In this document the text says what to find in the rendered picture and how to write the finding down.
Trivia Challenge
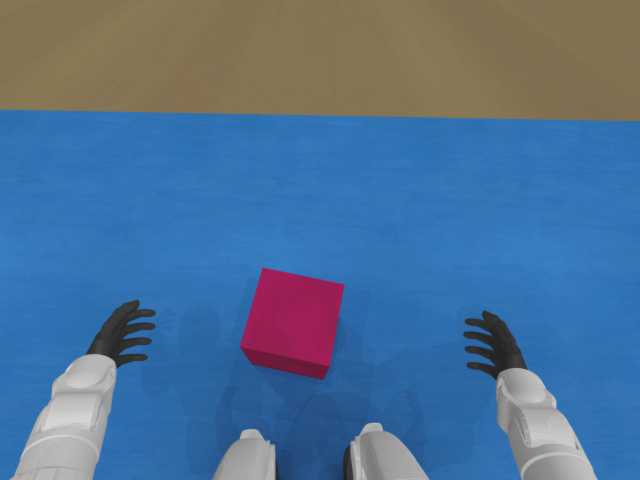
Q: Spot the right robot thigh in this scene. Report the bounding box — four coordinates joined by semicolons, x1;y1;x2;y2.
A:
350;431;429;480

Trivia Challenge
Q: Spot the robot right hand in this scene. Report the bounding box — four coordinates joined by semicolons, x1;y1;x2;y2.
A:
463;311;528;381

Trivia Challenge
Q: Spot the robot left forearm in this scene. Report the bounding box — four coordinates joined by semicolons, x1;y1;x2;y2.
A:
9;354;117;480

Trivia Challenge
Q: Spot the left robot shin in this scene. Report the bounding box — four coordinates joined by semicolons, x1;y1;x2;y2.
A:
240;429;264;439

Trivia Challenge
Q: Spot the robot left hand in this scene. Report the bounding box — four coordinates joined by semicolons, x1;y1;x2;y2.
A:
86;300;156;369

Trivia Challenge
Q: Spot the carton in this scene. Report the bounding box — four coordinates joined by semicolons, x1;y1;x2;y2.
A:
240;268;344;380

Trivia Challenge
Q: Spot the robot right forearm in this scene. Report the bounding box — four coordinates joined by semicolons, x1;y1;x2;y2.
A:
496;368;597;480

